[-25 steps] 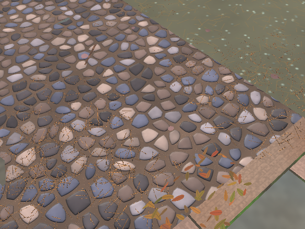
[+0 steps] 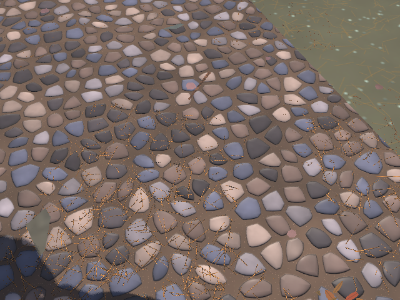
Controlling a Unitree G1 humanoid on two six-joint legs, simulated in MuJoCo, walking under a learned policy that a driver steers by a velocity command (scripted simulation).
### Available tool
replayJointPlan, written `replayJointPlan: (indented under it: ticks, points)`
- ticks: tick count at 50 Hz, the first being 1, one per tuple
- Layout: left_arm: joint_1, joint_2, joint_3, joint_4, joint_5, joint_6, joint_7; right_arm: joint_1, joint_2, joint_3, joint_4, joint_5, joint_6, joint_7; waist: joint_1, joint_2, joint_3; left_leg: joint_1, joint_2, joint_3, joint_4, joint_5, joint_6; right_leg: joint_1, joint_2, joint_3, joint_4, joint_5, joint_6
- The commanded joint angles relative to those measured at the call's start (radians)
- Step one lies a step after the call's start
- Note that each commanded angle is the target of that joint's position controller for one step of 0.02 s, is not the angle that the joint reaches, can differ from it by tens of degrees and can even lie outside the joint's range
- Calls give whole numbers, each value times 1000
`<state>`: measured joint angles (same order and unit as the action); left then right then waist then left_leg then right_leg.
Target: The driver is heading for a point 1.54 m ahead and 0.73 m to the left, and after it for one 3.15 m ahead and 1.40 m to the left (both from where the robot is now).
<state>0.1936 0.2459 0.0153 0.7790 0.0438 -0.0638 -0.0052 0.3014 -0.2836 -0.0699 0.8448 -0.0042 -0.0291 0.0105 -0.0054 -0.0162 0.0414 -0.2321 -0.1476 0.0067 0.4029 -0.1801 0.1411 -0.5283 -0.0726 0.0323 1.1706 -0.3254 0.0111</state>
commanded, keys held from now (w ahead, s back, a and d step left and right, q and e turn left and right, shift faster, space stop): w+q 1.00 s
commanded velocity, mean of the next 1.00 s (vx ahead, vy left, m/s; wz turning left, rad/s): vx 0.50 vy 0.00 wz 0.58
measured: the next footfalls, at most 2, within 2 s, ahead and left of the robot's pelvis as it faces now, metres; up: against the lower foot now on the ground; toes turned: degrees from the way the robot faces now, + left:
right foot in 0.30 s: +0.35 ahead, -0.13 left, +0.00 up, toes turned +13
left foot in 0.84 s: +0.52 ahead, +0.18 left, +0.00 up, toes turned +33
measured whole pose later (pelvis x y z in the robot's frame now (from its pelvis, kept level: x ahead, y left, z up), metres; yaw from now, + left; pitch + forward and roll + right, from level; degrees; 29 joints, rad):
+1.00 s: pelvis +0.49 +0.11 +0.00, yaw +36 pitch +1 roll +0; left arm 0.24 0.27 0.03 0.74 0.04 -0.04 -0.01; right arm 0.25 -0.29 -0.06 0.74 -0.01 -0.01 0.01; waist 0.02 -0.02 0.06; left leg -0.29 -0.12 0.01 0.47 -0.19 0.13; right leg -0.47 -0.10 -0.01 1.17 -0.36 0.02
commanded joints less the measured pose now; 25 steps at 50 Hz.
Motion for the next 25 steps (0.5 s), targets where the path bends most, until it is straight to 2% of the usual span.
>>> replayJointPlan:
  ticks: [1,5,8,10,12,14,15,16,17,18,19,20,22,23,25]
  points:
    - [53,80,17,-54,8,25,-7,32,-141,-32,-51,4,-29,-2,31,30,-29,15,258,-266,-193,345,161,-56,-21,-22,-114,60,37]
    - [-116,76,10,-113,0,25,-12,93,-146,-37,-48,6,-23,-2,-35,73,-9,57,219,-267,-183,299,105,-98,-9,-34,-348,236,56]
    - [-204,81,5,-145,-9,17,-16,145,-155,-41,-46,0,-18,-6,-78,83,-20,140,229,-300,-137,344,91,-107,19,-31,-461,289,51]
    - [-241,90,4,-165,-13,8,-16,157,-163,-44,-52,-9,-16,-10,-91,87,-22,180,246,-332,-96,385,85,-91,39,-26,-520,275,40]
    - [-212,112,9,-167,-16,-1,-13,127,-176,-47,-69,-14,-17,-17,-63,99,-28,181,263,-372,-53,397,58,-1,55,-5,-593,230,19]
    - [-64,150,25,-127,-18,-11,-2,64,-193,-50,-89,-16,-22,-15,14,102,-71,120,246,-388,56,470,19,226,95,-14,-660,157,-12]
    - [61,180,38,-96,-10,-25,9,50,-179,-44,-90,-7,-29,-7,83,45,-135,67,184,-342,230,458,-7,409,66,8,-727,174,-40]
    - [223,257,57,-89,13,-32,27,56,-102,-21,-121,6,-39,0,140,-77,-287,-43,119,-249,511,227,-35,635,-166,237,-769,-43,-94]
    - [204,340,77,-94,20,-15,30,162,-45,-9,-158,24,-36,-1,62,-316,-349,-338,-25,-134,729,-391,-60,794,-380,693,-895,-131,-197]
    - [149,256,69,-99,4,-2,25,159,-122,-15,-119,-11,-17,-10,35,-161,-246,-430,77,-133,835,-344,-52,698,-367,718,-895,-236,-211]
    - [95,168,49,-111,-5,0,21,95,-131,-18,-114,-19,-11,-3,36,-45,-134,-427,114,-123,835,-247,-57,579,-318,557,-905,-199,-191]
    - [64,129,38,-105,-5,-1,17,57,-112,-14,-120,-18,-8,7,25,-16,-72,-405,145,-111,797,-187,-69,493,-265,409,-927,-56,-172]
    - [72,115,34,-82,-11,-13,19,43,-97,-12,-122,-33,12,26,8,-94,-39,-369,180,-89,761,-153,-89,419,-193,222,-957,132,-142]
    - [88,119,36,-71,-16,-23,15,41,-90,-11,-126,-34,21,32,5,-107,-44,-362,180,-79,762,-137,-95,411,-187,177,-963,213,-145]
    - [111,127,43,-54,-26,-38,8,-2,-79,-7,-148,-32,30,43,1,-96,-42,-400,189,-75,755,-95,-103,421,-193,108,-983,312,-159]
Keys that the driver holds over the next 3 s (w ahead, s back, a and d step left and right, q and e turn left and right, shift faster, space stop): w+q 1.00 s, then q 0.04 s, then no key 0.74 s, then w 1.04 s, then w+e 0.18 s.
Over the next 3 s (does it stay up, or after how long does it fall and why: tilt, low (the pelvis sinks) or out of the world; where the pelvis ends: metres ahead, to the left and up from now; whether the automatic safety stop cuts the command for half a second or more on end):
stays up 1.04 0.58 0.00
